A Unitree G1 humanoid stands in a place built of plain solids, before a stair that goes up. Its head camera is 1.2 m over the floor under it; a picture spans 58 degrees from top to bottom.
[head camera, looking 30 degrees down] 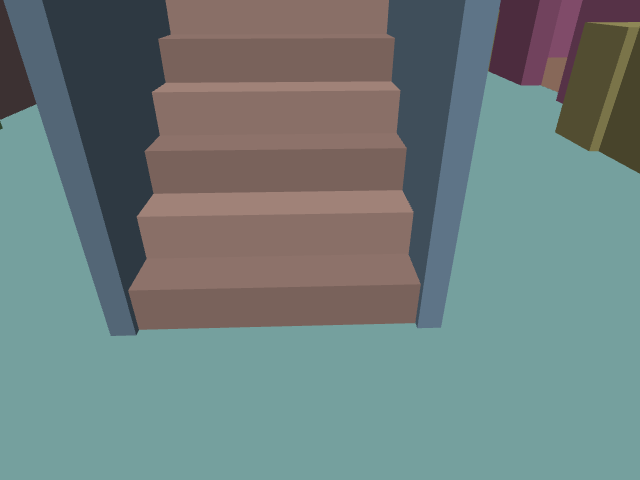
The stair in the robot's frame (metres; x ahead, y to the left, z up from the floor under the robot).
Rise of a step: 0.20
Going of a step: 0.23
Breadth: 1.14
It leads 2 degrees to the left of straight ahead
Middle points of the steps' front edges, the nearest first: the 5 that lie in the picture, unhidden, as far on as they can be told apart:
1.36 0.17 0.20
1.59 0.18 0.40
1.82 0.19 0.60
2.05 0.20 0.80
2.28 0.20 1.00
